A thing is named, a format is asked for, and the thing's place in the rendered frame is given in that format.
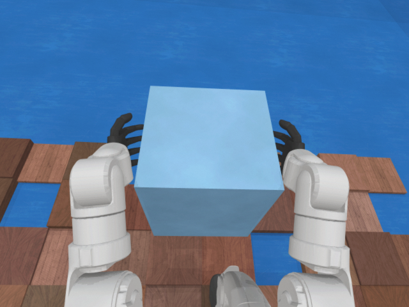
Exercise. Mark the left robot forearm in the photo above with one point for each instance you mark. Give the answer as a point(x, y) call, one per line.
point(97, 202)

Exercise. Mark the robot right shin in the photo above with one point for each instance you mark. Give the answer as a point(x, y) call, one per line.
point(230, 268)

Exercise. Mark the left robot hand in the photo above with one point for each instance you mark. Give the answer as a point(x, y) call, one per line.
point(117, 134)

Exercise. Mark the right robot thigh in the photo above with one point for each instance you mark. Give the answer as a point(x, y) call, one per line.
point(237, 289)

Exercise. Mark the right robot hand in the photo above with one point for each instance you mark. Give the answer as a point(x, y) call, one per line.
point(291, 143)

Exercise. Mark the right robot upper arm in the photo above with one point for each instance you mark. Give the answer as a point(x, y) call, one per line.
point(298, 289)

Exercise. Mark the right robot forearm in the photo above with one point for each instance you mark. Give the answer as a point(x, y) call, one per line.
point(321, 202)

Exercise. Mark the carton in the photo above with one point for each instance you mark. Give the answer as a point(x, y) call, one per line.
point(208, 163)

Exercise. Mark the left robot upper arm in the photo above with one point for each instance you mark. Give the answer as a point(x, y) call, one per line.
point(106, 289)

